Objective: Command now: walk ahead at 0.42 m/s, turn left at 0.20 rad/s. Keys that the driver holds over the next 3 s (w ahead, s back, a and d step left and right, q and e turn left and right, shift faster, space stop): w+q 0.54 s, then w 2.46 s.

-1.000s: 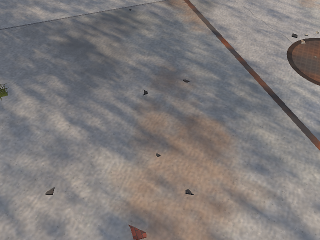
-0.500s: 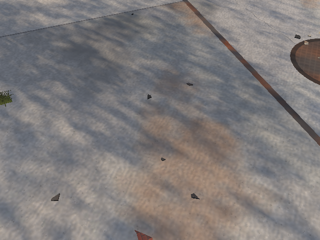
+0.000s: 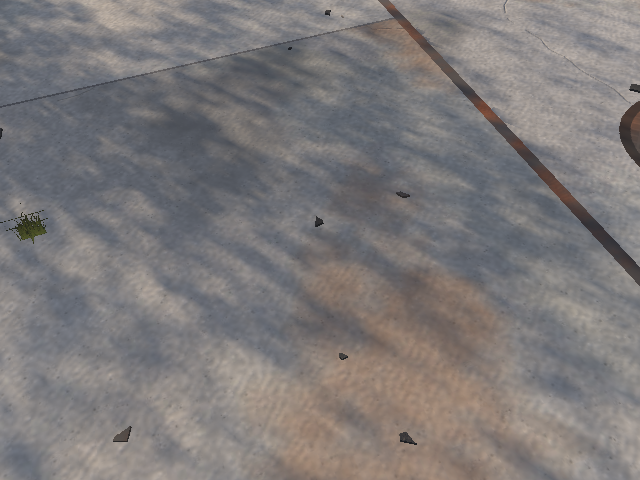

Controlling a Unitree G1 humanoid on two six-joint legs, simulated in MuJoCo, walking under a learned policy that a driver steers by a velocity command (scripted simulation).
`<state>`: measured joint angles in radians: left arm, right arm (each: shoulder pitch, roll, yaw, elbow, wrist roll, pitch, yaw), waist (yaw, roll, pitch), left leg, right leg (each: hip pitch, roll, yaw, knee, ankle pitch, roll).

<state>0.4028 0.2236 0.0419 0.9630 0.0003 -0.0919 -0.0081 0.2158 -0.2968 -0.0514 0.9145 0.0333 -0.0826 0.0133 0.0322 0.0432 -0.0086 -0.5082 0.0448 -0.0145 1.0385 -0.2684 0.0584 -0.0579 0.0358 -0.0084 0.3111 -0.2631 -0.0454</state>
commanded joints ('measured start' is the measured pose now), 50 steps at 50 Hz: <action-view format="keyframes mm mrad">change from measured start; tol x32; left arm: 1 38 116 16 -28 9 -3 10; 35 -439 147 9 -325 -1 -46 -6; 42 59 250 61 -216 -11 -35 -12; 50 -130 170 27 -216 -3 -29 -14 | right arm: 1 -97 -25 -3 -72 -6 -8 18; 50 51 -44 -8 -200 -30 12 -12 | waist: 1 23 -132 89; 11 15 -117 132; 17 -139 149 -421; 21 -34 -70 -28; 38 -69 65 11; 41 36 -297 -356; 50 -30 -128 16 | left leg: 1 -309 54 -26 -42 127 -22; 14 197 -129 138 -450 175 96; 17 999 316 -880 -710 -108 408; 25 195 76 -284 -869 255 251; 39 454 81 -292 -518 518 110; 42 -205 -121 -166 205 -298 -11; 50 -166 66 -46 -27 42 -55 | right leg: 1 146 -244 167 -180 261 -113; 9 59 -263 -45 -233 364 -97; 14 175 -276 -135 242 1112 -34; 15 -8 -246 -140 490 995 -1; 17 -630 37 74 1127 -300 61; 18 -737 -34 145 1151 -228 30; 31 -421 -85 41 289 444 107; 37 -456 -72 60 170 241 32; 41 429 -395 582 113 55 -267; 50 -74 -243 232 -162 284 -191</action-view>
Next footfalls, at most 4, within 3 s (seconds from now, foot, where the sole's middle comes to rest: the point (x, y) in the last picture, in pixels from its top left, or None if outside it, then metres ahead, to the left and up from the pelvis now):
0.30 left None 0.33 0.15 -0.78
0.78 right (349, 424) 0.65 0.03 -0.78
1.30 left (212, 353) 0.83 0.36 -0.78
1.84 right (267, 241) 1.20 0.26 -0.78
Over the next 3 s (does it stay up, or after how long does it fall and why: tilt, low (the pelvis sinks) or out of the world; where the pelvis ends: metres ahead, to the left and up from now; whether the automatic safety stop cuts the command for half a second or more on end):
stays up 1.58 0.53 -0.02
